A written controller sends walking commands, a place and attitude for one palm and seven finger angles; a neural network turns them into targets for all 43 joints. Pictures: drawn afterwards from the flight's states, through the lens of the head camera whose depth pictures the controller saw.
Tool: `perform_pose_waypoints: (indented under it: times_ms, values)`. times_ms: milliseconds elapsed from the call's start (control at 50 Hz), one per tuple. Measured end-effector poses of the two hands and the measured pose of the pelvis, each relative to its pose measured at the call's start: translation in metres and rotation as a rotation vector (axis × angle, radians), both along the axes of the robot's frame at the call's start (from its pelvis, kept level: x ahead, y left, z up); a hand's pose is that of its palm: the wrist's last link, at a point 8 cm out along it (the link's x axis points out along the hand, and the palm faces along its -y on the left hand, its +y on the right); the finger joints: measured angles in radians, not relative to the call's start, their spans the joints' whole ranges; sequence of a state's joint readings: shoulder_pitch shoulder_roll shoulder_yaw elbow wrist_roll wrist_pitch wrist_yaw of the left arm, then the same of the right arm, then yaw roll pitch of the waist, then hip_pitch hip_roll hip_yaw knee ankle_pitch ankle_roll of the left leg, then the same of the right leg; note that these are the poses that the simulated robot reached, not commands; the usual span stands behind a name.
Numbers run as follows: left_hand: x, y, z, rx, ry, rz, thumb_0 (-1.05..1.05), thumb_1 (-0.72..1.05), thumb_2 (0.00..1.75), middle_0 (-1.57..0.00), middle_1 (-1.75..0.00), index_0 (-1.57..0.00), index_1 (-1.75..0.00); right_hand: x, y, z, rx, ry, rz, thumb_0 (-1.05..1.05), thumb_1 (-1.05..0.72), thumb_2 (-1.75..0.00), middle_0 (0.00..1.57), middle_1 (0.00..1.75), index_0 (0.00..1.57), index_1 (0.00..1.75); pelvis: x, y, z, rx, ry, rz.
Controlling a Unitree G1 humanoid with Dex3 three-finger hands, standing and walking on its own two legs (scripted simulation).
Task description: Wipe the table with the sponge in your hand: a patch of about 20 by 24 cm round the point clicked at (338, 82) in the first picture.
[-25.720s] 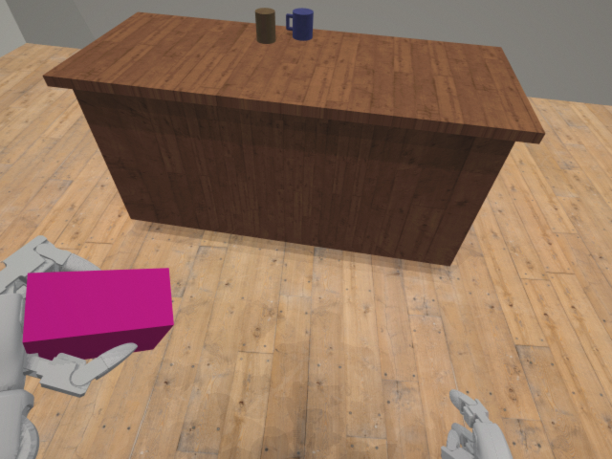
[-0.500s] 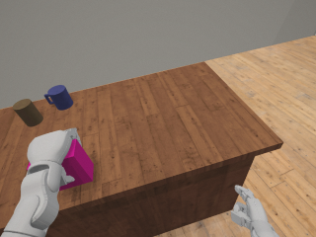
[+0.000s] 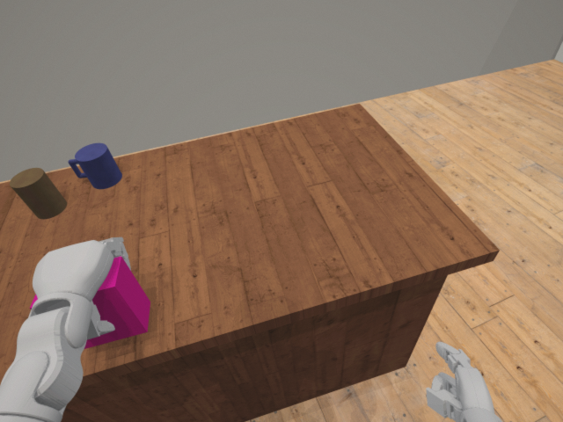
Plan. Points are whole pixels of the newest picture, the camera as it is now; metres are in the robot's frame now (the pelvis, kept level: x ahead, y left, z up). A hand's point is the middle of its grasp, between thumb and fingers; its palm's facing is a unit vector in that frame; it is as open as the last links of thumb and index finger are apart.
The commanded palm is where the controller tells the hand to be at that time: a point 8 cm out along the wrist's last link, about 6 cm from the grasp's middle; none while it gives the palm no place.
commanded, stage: move the sponge above the wiping area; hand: left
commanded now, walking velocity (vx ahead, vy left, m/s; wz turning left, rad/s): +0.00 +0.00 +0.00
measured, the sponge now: (103, 311) +0.23 +0.32 +0.04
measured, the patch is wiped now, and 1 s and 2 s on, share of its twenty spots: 0.00 0.00 0.00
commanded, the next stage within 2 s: lower the sponge onto the table in 0.74 s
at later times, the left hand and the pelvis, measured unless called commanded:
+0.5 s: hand (104, 278) +0.25 +0.31 +0.09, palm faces -0.01 -0.08 -1.00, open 10.0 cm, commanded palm +0.23 +0.30 +0.16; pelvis +0.00 +0.02 +0.00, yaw +0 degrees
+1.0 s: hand (107, 268) +0.27 +0.31 +0.09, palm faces -0.02 -0.07 -1.00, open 10.0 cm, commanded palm +0.24 +0.31 +0.16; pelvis +0.01 +0.01 +0.00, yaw +0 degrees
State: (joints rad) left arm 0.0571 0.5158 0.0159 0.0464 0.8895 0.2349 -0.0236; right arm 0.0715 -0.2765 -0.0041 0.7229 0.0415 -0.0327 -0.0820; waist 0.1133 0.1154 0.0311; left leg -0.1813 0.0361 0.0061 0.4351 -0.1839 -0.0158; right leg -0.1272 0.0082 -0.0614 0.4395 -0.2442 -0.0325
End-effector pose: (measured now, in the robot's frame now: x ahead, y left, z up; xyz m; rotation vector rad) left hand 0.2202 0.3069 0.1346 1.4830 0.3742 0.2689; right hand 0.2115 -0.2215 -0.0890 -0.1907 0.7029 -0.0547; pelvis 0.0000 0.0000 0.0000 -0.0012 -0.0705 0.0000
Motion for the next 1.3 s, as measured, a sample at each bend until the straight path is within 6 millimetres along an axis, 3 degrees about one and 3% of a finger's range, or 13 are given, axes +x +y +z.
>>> perform_pose_waypoints:
  times_ms: [120, 320, 600, 780, 960, 1140, 1300]
  values:
    - [0.008, -0.004, 0.003, 0.015, -0.052, -0.051, 0.00, -0.49, 1.03, -0.74, -1.35, -0.76, -1.34, -0.001, 0.009, 0.000, 0.009, -0.001, 0.003, 0.01, -0.91, -0.90, 0.20, 0.30, 0.20, 0.30, -0.001, 0.005, 0.000, -0.002, 0.009, -0.002]
    - [0.019, 0.005, 0.011, 0.015, -0.079, 0.017, 0.00, -0.49, 1.03, -0.74, -1.35, -0.75, -1.34, -0.001, 0.025, -0.001, 0.043, 0.014, 0.016, 0.01, -0.91, -0.90, 0.20, 0.30, 0.20, 0.30, 0.000, 0.012, 0.001, 0.000, 0.015, -0.001]
    - [0.012, -0.003, 0.009, 0.003, -0.064, -0.018, 0.00, -0.49, 1.03, -0.74, -1.35, -0.76, -1.34, 0.012, 0.036, 0.004, 0.044, 0.005, 0.059, 0.01, -0.91, -0.90, 0.20, 0.30, 0.20, 0.30, 0.003, 0.014, 0.001, -0.001, 0.004, 0.003]
    - [0.020, 0.011, 0.013, 0.016, -0.042, 0.051, 0.00, -0.49, 1.03, -0.74, -1.35, -0.75, -1.34, 0.016, 0.031, 0.004, 0.035, 0.012, 0.058, 0.01, -0.91, -0.90, 0.20, 0.30, 0.20, 0.30, 0.004, 0.009, 0.002, -0.003, 0.008, 0.013]
    - [0.030, -0.003, 0.011, 0.004, -0.022, -0.029, 0.00, -0.49, 1.03, -0.74, -1.35, -0.75, -1.34, 0.011, 0.018, 0.000, 0.026, 0.025, 0.029, 0.01, -0.91, -0.90, 0.20, 0.30, 0.20, 0.30, 0.010, 0.008, 0.002, -0.002, 0.019, 0.004]
    - [0.016, 0.010, 0.018, 0.017, -0.066, 0.037, 0.00, -0.49, 1.03, -0.74, -1.35, -0.75, -1.34, 0.008, 0.010, -0.003, 0.026, 0.046, 0.019, 0.01, -0.91, -0.90, 0.20, 0.30, 0.20, 0.30, 0.014, 0.006, 0.001, -0.001, 0.018, -0.004]
    - [0.008, 0.011, -0.001, -0.013, 0.016, 0.040, 0.00, -0.49, 1.03, -0.74, -1.35, -0.75, -1.34, 0.015, 0.015, 0.000, 0.014, 0.022, 0.028, 0.01, -0.91, -0.90, 0.20, 0.30, 0.20, 0.30, 0.010, 0.007, 0.001, -0.005, 0.015, 0.012]
